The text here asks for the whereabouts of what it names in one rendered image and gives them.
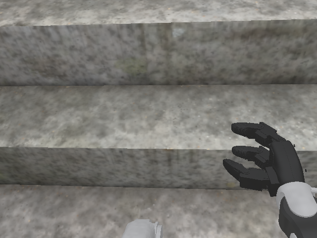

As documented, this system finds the robot left thigh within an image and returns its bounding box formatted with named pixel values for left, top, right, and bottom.
left=121, top=219, right=163, bottom=238

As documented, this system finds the right robot hand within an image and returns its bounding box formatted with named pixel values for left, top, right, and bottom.
left=223, top=122, right=307, bottom=197

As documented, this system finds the robot right forearm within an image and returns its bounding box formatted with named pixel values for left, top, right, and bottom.
left=276, top=181, right=317, bottom=238

